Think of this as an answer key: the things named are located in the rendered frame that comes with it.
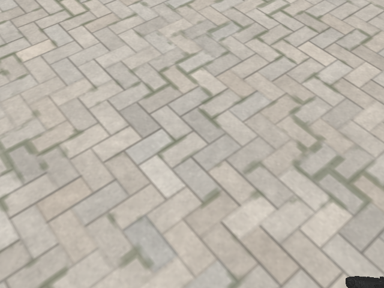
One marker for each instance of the robot right hand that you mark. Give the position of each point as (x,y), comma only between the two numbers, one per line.
(364,282)

